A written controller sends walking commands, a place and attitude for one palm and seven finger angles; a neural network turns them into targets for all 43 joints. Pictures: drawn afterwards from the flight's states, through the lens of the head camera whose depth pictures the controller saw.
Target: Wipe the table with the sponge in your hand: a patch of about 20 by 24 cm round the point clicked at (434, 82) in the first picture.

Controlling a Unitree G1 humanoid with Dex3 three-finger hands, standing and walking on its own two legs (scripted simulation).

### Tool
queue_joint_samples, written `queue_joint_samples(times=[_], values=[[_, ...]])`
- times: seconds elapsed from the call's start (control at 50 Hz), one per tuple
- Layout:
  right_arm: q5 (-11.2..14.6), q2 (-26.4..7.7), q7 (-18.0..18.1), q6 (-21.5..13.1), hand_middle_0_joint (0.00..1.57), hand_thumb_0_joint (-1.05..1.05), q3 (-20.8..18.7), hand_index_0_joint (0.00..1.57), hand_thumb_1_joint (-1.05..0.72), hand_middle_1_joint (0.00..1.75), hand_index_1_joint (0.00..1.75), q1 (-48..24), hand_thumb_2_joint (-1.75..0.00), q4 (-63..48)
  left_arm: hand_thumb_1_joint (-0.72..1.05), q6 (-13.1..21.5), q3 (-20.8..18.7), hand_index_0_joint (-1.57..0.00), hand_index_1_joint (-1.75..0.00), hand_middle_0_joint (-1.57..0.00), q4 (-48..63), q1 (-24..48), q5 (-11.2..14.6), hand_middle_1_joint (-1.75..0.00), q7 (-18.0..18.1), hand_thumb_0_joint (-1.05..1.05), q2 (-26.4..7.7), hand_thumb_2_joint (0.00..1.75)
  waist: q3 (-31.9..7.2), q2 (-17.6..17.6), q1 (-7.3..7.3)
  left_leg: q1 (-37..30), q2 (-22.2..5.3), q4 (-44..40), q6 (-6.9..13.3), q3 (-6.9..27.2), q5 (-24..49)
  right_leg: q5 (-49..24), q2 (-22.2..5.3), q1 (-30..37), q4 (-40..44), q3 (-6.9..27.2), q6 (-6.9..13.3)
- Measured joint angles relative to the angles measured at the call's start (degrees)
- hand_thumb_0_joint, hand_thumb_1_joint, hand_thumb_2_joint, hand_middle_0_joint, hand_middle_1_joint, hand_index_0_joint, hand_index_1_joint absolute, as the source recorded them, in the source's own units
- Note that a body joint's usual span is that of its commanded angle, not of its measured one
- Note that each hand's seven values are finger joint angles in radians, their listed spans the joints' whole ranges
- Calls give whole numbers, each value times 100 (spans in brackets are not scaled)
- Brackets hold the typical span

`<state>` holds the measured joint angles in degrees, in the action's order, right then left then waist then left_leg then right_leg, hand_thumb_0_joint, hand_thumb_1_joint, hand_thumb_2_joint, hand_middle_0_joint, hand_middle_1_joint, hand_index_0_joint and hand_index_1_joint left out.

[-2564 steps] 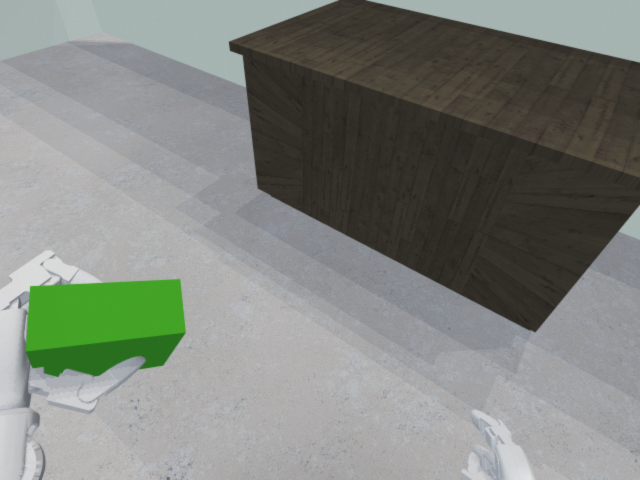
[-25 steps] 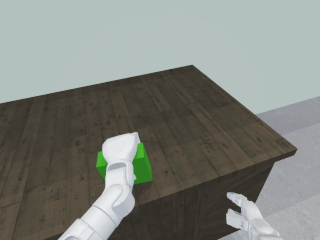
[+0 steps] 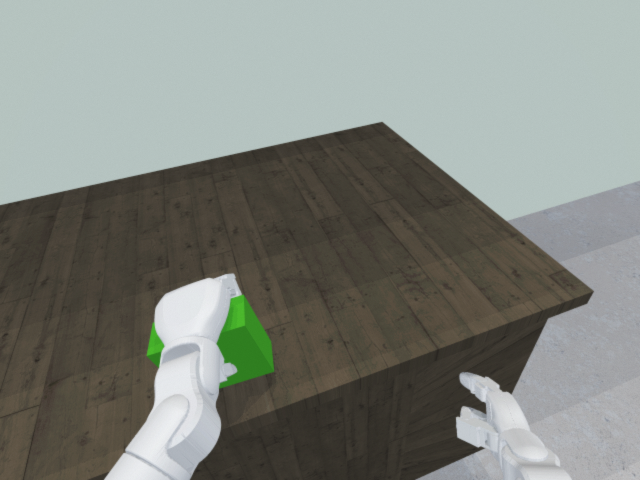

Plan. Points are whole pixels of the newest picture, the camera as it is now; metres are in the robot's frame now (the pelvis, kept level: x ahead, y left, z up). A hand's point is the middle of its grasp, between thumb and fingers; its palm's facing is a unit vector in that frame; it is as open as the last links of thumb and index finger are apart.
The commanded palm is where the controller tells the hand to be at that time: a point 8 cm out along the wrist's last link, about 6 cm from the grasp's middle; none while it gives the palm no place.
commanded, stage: wipe forward along the middle lane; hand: left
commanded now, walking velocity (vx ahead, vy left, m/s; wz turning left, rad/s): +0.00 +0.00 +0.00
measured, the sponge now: (220, 354) +0.27 +0.18 +0.03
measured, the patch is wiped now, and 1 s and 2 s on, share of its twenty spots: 0.90 0.90 0.90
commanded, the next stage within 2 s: slide back across to the first lane in 1.68 s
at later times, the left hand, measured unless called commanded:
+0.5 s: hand (201, 324) +0.30 +0.21 +0.06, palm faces +0.00 -0.09 -1.00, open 9.6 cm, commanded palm +0.27 +0.22 +0.11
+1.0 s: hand (198, 300) +0.34 +0.23 +0.06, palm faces -0.04 -0.06 -1.00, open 9.6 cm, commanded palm +0.32 +0.23 +0.10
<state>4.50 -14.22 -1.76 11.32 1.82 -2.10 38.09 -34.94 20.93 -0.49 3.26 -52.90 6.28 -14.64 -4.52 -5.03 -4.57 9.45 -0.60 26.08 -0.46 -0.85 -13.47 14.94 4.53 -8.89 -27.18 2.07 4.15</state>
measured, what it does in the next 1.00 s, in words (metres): stands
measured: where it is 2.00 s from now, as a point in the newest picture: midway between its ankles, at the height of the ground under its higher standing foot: outside the picture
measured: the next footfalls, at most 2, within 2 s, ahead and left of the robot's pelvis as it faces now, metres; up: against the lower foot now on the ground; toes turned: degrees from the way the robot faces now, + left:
none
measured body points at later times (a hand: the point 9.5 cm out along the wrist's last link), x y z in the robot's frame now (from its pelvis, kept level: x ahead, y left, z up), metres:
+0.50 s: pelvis -0.01 +0.00 +0.00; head -0.05 -0.04 +0.45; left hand +0.29 +0.21 +0.12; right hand +0.24 -0.20 -0.08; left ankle +0.01 +0.13 -0.74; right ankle +0.00 -0.08 -0.74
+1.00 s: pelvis -0.01 +0.00 +0.00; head -0.03 -0.03 +0.45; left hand +0.34 +0.23 +0.11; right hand +0.19 -0.23 -0.11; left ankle +0.01 +0.13 -0.74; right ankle +0.00 -0.08 -0.74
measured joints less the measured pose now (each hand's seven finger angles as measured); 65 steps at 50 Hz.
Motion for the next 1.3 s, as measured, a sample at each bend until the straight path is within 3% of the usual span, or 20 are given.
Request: queue_joint_samples(times=[0.16, 0.32, 0.52, 0.8, 1.3], values=[[3, -48, 75, -103, 20, 2, 1, 20, -90, 30, 30, 44, -90, 32, -47, 20, -16, -79, -137, -75, 2, -53, -87, -142, -75, -1, -97, 106, 64, -20, -25, 6, 26, 9, 17, 44, 25, -12, -25, 18, 7, -42, -14], [21, -25, 174, -254, 20, 2, 6, 20, -90, 30, 30, 27, -90, 124, -48, 98, 39, -80, -135, -76, -768, 512, -301, -140, -55, -2, -22, 106, 58, -8, -22, 176, 65, 14, 20, 72, 97, -36, -63, -172, -64, -74, -23], [53, -4, 304, -314, 20, 1, 59, 20, -90, 30, 30, 154, -90, 239, -48, 89, -153, -80, -135, -77, -1849, 1225, -294, -140, 1, -2, 0, 107, -3, 45, 60, 341, 62, 55, 14, 123, 115, -47, -58, -316, -92, -125, -14], [59, -172, 461, -307, 20, 1, -75, 20, -90, 30, 30, 605, -90, 266, -49, 574, -531, -80, -135, -77, -2690, 1759, -262, -140, -1, -1, -72, 107, -127, 36, 140, 662, 64, 170, 23, 153, 73, -28, -57, -602, -147, -154, -24], [63, -50, 550, -324, 20, 1, -46, 20, -90, 30, 30, 803, -90, 322, -49, 1110, -896, -80, -135, -77, -4411, 3098, -267, -140, 275, 0, -252, 108, -134, 151, 379, 1146, 96, 306, 60, 201, 105, -91, -87, -1020, -178, -203, -87]])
